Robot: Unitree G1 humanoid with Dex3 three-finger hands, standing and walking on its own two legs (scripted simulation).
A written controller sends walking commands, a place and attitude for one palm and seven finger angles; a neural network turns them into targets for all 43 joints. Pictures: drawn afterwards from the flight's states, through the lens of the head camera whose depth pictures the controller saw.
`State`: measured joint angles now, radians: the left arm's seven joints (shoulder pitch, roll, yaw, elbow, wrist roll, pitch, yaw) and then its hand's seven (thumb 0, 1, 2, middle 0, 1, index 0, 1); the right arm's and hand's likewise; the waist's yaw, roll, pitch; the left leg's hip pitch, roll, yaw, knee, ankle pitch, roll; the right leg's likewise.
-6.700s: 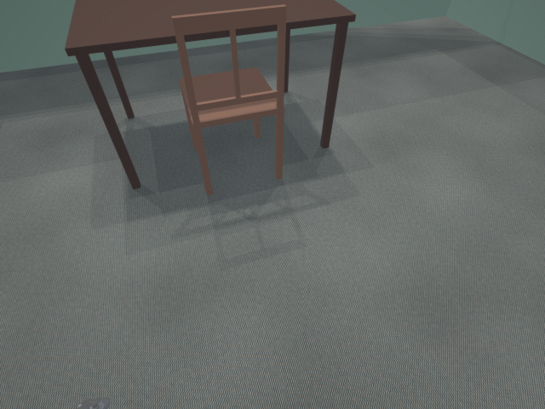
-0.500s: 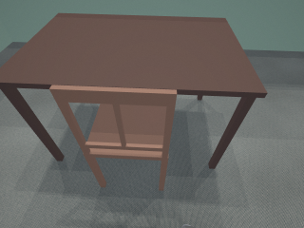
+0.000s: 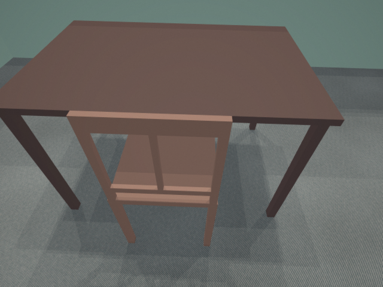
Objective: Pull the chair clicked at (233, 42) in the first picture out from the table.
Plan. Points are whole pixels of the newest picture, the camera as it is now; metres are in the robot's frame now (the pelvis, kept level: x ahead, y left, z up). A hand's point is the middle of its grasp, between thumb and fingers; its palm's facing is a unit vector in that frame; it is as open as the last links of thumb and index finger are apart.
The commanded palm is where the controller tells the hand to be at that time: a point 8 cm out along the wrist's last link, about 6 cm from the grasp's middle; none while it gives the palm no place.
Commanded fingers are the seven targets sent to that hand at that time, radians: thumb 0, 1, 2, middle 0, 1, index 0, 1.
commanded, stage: come to a stop and stand still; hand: left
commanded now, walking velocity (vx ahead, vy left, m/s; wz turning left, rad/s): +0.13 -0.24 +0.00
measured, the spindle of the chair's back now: (157, 164) +0.48 +0.13 -0.10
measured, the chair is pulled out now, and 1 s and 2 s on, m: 0.00 0.00 0.00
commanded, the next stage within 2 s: look again from close up in 0.94 s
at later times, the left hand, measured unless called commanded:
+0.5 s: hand out of the picture +0.01 +0.17 -0.16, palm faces -0.01 -0.98 -0.18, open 7.3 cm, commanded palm none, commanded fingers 0.00 0.90 0.90 -0.20 -0.30 -0.20 -0.30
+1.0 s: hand out of the picture +0.00 +0.16 -0.16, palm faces +0.00 -0.98 -0.17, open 7.3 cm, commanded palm none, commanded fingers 0.00 0.90 0.90 -0.20 -0.30 -0.20 -0.30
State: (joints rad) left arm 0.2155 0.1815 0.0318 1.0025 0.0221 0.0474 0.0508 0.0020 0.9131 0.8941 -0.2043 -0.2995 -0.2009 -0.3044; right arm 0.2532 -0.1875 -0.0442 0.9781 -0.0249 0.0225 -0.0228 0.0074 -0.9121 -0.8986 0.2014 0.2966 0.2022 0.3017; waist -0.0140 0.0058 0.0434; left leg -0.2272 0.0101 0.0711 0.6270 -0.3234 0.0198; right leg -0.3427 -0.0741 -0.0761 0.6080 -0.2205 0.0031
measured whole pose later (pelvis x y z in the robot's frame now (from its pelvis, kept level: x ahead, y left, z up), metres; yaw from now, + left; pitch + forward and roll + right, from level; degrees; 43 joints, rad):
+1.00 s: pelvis +0.01 +0.00 +0.02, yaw -1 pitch -2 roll +0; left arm 0.33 0.13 -0.02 1.10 0.01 -0.03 0.04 0.01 0.93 0.89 -0.20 -0.30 -0.20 -0.30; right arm 0.29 -0.13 0.02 1.14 -0.01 -0.01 -0.02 0.01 -0.91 -0.90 0.20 0.30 0.20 0.30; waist -0.01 -0.01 0.02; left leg -0.13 0.00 0.08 0.39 -0.22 0.02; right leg -0.15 0.03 -0.08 0.40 -0.21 -0.06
